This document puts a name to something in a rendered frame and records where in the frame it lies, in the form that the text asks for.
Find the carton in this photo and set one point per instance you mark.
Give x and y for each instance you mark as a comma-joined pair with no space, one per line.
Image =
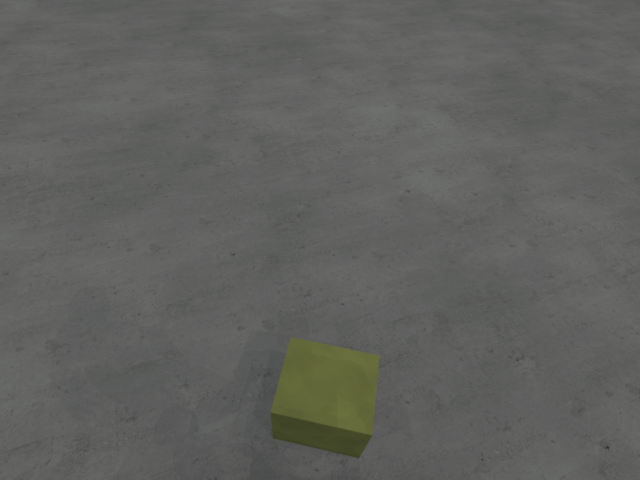
325,397

